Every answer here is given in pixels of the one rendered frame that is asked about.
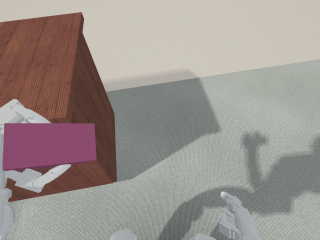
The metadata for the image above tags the sponge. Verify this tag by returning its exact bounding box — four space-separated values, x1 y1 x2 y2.
2 123 97 171

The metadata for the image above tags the table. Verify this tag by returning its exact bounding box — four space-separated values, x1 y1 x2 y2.
0 12 117 202

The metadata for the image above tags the robot left hand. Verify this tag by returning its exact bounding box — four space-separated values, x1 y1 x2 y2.
0 99 71 193

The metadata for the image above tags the robot left forearm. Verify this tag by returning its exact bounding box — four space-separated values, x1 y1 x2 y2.
0 188 16 240

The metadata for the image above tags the robot right hand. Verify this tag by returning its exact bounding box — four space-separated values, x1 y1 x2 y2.
218 191 258 240

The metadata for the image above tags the robot left thigh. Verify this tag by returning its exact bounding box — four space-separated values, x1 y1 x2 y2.
110 229 137 240

